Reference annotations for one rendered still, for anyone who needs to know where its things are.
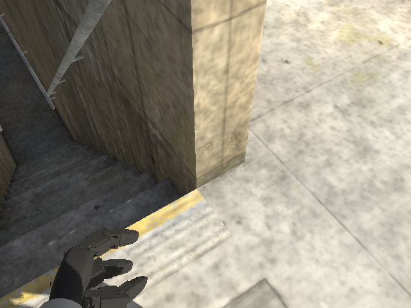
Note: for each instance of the left robot hand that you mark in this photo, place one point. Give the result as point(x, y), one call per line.
point(79, 271)

